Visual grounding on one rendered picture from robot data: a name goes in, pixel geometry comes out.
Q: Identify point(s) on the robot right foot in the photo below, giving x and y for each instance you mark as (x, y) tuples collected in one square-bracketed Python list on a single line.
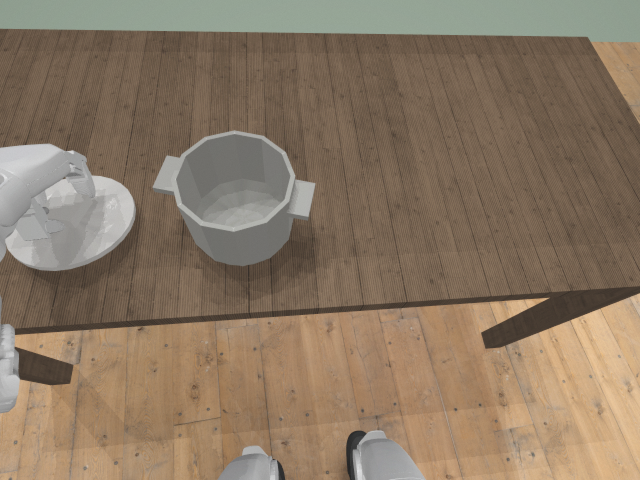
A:
[(352, 442)]

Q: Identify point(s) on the table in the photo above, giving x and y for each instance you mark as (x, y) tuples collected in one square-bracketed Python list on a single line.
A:
[(448, 169)]

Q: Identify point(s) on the left robot hand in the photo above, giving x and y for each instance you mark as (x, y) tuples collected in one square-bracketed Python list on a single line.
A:
[(39, 166)]

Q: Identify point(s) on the robot right shin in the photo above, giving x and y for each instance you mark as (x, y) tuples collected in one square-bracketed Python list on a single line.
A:
[(377, 434)]

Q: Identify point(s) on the robot left upper arm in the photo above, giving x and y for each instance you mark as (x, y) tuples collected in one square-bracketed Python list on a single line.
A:
[(9, 363)]

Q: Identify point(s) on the robot left forearm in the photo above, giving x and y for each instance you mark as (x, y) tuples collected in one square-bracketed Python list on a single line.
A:
[(15, 200)]

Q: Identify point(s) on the knob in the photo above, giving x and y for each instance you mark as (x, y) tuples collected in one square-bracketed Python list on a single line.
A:
[(68, 207)]

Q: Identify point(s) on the pot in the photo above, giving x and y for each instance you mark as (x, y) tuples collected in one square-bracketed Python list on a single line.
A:
[(237, 194)]

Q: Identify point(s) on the lid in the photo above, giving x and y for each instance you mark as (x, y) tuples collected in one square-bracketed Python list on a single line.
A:
[(105, 225)]

